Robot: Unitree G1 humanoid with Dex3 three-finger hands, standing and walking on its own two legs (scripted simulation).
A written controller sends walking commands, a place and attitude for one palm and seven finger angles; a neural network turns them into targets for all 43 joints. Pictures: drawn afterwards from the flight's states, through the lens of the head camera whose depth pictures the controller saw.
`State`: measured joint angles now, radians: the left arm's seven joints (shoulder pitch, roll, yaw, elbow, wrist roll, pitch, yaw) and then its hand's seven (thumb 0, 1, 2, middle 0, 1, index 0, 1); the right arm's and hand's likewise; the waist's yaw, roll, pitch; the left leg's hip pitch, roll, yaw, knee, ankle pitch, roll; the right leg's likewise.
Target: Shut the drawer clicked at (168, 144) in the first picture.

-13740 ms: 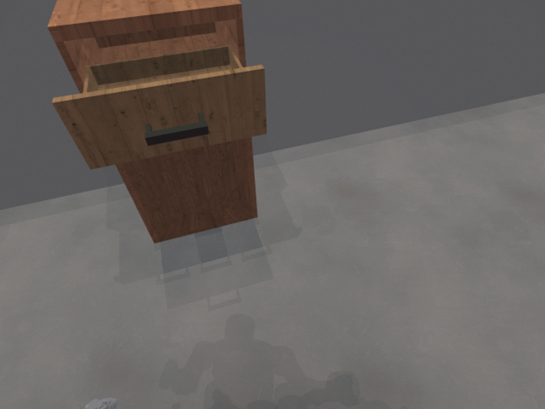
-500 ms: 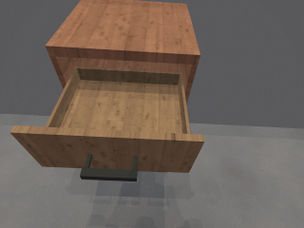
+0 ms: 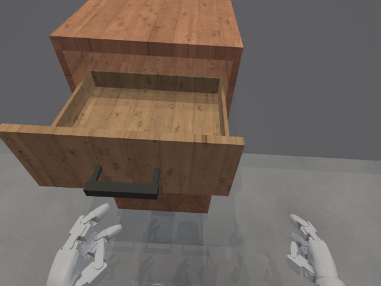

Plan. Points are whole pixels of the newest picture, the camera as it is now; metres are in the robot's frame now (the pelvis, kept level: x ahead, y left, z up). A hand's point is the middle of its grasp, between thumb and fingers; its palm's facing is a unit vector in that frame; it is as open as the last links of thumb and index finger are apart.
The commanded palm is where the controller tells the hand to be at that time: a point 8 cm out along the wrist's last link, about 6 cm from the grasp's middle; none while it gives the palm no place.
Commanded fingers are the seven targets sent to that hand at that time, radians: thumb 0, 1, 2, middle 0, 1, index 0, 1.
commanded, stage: raise the hand and make a fist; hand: left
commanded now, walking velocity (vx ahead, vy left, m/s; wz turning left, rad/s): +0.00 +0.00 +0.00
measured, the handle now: (124, 180) +0.30 +0.15 +0.09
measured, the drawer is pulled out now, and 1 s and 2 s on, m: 0.30 0.30 0.30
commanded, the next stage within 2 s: bring the fist close to the handle in 1.50 s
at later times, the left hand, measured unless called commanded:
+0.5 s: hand (95, 253) +0.16 +0.16 +0.10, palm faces +0.09 -0.99 -0.08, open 3.6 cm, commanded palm +0.10 +0.20 +0.11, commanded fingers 0.00 0.90 0.90 -1.12 -1.30 -1.12 -1.30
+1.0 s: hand (94, 259) +0.13 +0.14 +0.17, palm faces -0.02 -1.00 -0.05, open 3.2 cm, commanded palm +0.08 +0.19 +0.18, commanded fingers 0.00 0.90 0.90 -1.40 -1.60 -1.40 -1.60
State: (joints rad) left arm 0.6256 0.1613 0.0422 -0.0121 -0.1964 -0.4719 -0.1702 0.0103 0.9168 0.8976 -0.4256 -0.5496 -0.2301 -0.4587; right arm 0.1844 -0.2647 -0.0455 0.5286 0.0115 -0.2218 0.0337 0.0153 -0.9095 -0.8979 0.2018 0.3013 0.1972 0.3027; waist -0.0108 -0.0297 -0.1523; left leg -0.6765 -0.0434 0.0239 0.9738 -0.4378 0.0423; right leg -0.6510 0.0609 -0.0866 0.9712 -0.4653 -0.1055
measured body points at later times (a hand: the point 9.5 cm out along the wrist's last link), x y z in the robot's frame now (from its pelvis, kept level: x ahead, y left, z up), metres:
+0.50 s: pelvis +0.02 -0.02 +0.01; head +0.03 -0.04 +0.46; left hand +0.15 +0.21 +0.11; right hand +0.19 -0.25 -0.07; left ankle +0.03 +0.10 -0.68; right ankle +0.02 -0.06 -0.68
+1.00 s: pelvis +0.01 +0.02 +0.02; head -0.02 +0.00 +0.47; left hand +0.13 +0.19 +0.17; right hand +0.23 -0.17 -0.01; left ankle +0.03 +0.10 -0.68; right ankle +0.02 -0.06 -0.68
